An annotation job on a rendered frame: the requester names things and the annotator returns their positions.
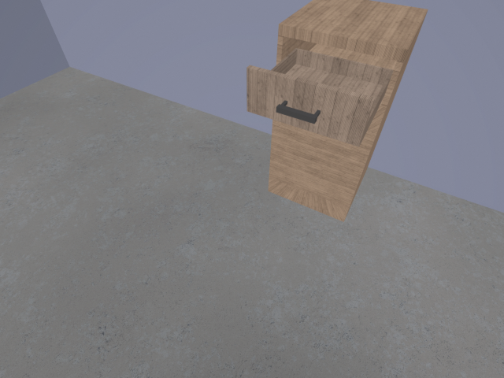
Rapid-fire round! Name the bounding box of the handle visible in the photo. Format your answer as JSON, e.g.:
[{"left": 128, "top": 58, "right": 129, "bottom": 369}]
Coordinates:
[{"left": 276, "top": 100, "right": 321, "bottom": 124}]

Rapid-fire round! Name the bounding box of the drawer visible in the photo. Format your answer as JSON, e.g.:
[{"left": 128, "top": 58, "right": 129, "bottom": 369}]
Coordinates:
[{"left": 246, "top": 48, "right": 394, "bottom": 146}]

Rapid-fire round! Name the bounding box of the cabinet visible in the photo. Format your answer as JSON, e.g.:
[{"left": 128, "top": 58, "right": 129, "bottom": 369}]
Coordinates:
[{"left": 268, "top": 0, "right": 428, "bottom": 222}]

